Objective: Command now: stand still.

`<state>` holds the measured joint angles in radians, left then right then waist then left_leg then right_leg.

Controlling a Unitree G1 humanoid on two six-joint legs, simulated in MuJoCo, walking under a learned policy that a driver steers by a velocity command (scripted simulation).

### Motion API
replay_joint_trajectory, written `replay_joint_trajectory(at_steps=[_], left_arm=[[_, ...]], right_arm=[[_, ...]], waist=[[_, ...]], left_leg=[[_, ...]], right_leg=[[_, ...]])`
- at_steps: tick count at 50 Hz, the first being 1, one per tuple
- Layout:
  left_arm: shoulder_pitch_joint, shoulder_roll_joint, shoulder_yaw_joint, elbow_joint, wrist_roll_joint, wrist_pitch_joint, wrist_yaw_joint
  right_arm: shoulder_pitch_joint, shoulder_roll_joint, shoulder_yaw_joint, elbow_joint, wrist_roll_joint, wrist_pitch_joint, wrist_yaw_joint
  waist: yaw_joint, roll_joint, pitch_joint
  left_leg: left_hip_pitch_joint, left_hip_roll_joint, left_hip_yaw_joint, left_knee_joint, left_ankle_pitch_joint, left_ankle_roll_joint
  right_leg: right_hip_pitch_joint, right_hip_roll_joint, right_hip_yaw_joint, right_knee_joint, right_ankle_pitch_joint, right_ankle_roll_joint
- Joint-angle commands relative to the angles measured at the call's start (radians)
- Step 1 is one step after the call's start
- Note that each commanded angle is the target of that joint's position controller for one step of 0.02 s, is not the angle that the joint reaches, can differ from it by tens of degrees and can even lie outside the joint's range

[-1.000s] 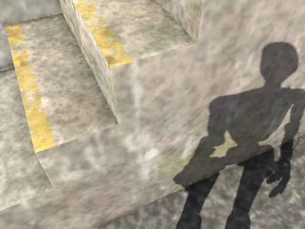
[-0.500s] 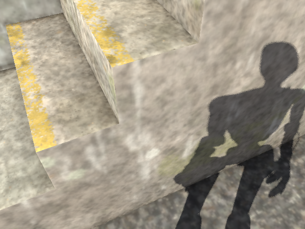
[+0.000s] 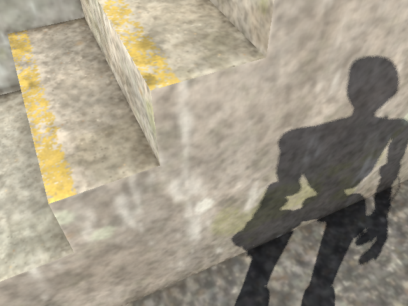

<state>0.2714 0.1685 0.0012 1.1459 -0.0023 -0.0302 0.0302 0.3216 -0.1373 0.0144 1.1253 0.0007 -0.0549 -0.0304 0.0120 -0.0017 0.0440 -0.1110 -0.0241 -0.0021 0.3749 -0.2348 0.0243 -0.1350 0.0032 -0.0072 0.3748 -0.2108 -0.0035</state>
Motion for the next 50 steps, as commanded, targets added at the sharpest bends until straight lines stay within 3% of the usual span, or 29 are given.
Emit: replay_joint_trajectory(at_steps=[1, 50], left_arm=[[0.062, 0.084, 0.011, -0.01, 0.0, -0.004, 0.002], [0.068, 0.081, 0.01, -0.008, 0.001, -0.005, 0.001]], right_arm=[[0.079, -0.075, -0.011, -0.007, 0.0, -0.004, -0.002], [0.082, -0.074, -0.01, -0.009, 0.002, -0.005, -0.001]], waist=[[0.0, 0.011, 0.041], [0.0, 0.011, 0.043]], left_leg=[[-0.057, 0.113, -0.089, -0.072, 0.136, 0.018], [-0.057, 0.114, -0.087, -0.072, 0.136, 0.019]], right_leg=[[-0.004, -0.096, 0.079, -0.052, 0.13, -0.021], [-0.006, -0.097, 0.076, -0.05, 0.131, -0.018]])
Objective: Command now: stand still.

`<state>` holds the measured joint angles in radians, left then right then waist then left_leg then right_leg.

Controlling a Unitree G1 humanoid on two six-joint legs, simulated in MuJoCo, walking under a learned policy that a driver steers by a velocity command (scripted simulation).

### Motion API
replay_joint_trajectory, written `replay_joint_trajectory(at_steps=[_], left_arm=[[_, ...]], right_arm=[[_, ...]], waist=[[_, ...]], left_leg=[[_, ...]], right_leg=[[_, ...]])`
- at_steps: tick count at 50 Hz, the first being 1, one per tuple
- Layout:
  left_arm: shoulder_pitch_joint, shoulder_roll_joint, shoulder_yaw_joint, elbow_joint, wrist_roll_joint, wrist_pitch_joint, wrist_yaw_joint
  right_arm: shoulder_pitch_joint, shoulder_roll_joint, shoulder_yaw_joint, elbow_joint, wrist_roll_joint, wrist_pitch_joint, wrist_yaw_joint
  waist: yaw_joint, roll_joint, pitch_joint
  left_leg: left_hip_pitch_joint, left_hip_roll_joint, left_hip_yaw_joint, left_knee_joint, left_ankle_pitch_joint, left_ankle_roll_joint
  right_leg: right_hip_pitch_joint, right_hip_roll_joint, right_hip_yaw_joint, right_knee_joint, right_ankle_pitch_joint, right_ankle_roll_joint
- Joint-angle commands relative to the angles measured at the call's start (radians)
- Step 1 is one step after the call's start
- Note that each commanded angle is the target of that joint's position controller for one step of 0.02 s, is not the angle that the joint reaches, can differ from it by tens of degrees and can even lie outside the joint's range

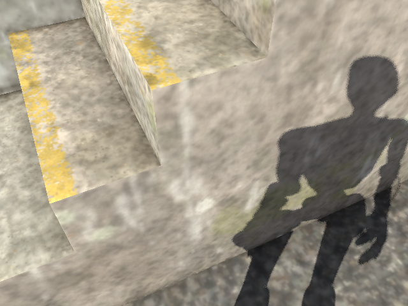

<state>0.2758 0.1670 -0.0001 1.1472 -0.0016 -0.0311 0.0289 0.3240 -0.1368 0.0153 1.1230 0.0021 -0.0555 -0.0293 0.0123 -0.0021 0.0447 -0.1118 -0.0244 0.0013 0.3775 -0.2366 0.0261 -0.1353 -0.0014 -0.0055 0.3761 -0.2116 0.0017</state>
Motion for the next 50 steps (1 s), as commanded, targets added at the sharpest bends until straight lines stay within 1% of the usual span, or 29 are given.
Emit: replay_joint_trajectory(at_steps=[1, 38, 39, 40, 41, 42, 43, 44, 45, 46, 47, 49, 50], left_arm=[[0.064, 0.083, 0.011, -0.009, 0.0, -0.004, 0.002], [0.065, 0.082, 0.011, -0.008, 0.0, -0.004, 0.002], [0.03, 0.182, 0.05, -0.019, -0.024, 0.01, -0.013], [-0.082, 0.212, 0.069, -0.07, 0.025, 0.032, -0.012], [-0.005, -0.036, 0.0, -0.074, 0.018, 0.014, -0.015], [0.091, -0.079, -0.017, -0.058, 0.006, 0.002, -0.016], [0.083, 0.028, 0.004, -0.051, 0.003, -0.016, -0.005], [0.105, 0.115, 0.02, -0.04, 0.014, -0.021, 0.001], [0.084, 0.16, 0.031, -0.027, 0.007, -0.007, 0.007], [0.069, 0.121, 0.023, -0.028, 0.005, 0.0, 0.004], [0.056, 0.097, 0.017, -0.037, 0.001, -0.005, -0.001], [0.049, 0.099, 0.017, -0.042, -0.002, -0.01, 0.002], [0.054, 0.103, 0.018, -0.039, -0.002, -0.012, 0.003]], right_arm=[[0.08, -0.075, -0.011, -0.007, 0.0, -0.004, -0.002], [0.081, -0.075, -0.011, -0.008, 0.001, -0.005, -0.001], [0.116, -0.238, -0.066, -0.061, -0.023, 0.002, 0.006], [0.11, -0.339, -0.104, -0.071, -0.048, 0.025, -0.027], [0.09, -0.044, -0.006, -0.011, -0.008, 0.009, -0.023], [0.042, 0.0, 0.004, 0.0, 0.008, 0.003, -0.018], [0.033, -0.046, -0.012, -0.008, 0.007, -0.003, -0.011], [0.035, -0.08, -0.018, -0.027, 0.0, -0.009, -0.003], [0.073, -0.059, -0.016, -0.039, 0.004, -0.006, 0.001], [0.078, -0.071, -0.016, -0.026, 0.005, -0.001, -0.002], [0.09, -0.086, -0.019, -0.013, 0.004, 0.001, -0.005], [0.086, -0.095, -0.021, -0.013, 0.001, 0.002, -0.005], [0.085, -0.092, -0.02, -0.014, 0.001, 0.001, -0.004]], waist=[[0.0, 0.012, 0.042], [0.0, 0.011, 0.042], [-0.089, -0.007, -0.069], [-0.136, 0.011, 0.216], [-0.003, 0.147, 0.073], [0.076, 0.176, 0.065], [0.044, 0.138, 0.033], [0.018, 0.108, -0.008], [-0.026, 0.003, 0.012], [-0.014, -0.03, 0.046], [-0.008, -0.032, 0.052], [-0.007, -0.024, 0.036], [-0.009, -0.021, 0.024]], left_leg=[[-0.056, 0.114, -0.09, -0.074, 0.137, 0.017], [-0.056, 0.114, -0.088, -0.075, 0.138, 0.017], [0.093, 0.202, -0.272, -0.145, -0.521, 0.109], [0.047, 0.401, -0.48, -0.165, -0.093, 0.176], [-0.155, 0.305, -0.24, -0.18, 0.199, 0.163], [-0.195, 0.205, -0.128, -0.103, 0.253, 0.078], [-0.132, 0.131, -0.071, -0.044, 0.262, 0.025], [-0.158, 0.112, -0.073, -0.049, 0.145, 0.009], [-0.121, 0.085, -0.065, -0.097, 0.048, 0.0], [-0.084, 0.092, -0.063, -0.083, 0.059, -0.001], [-0.063, 0.098, -0.065, -0.067, 0.091, 0.001], [-0.049, 0.107, -0.067, -0.047, 0.145, 0.001], [-0.047, 0.11, -0.067, -0.046, 0.148, 0.0]], right_leg=[[-0.005, -0.093, 0.075, -0.051, 0.131, -0.024], [-0.007, -0.093, 0.072, -0.05, 0.131, -0.02], [-0.182, 0.037, -0.013, 0.112, -0.362, -0.04], [-0.499, 0.026, -0.042, 0.281, -0.147, -0.016], [-0.126, -0.083, 0.072, 0.21, -0.155, -0.027], [0.017, -0.087, 0.071, -0.011, 0.025, -0.027], [0.056, -0.085, 0.067, -0.051, 0.155, -0.015], [0.1, -0.111, 0.086, -0.031, 0.214, -0.015], [0.025, -0.12, 0.098, -0.013, 0.206, -0.027], [-0.019, -0.113, 0.096, -0.027, 0.185, -0.026], [-0.03, -0.105, 0.091, -0.036, 0.173, -0.018], [-0.012, -0.1, 0.085, -0.043, 0.208, -0.02], [0.002, -0.1, 0.085, -0.043, 0.222, -0.023]])
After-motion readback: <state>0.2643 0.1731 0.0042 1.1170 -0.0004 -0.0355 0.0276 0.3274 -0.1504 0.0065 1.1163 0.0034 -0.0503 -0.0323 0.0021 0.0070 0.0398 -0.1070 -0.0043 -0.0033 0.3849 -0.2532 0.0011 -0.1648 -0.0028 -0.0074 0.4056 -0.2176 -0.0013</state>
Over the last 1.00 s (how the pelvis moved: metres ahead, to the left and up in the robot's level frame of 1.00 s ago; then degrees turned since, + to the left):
0.00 0.00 0.00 0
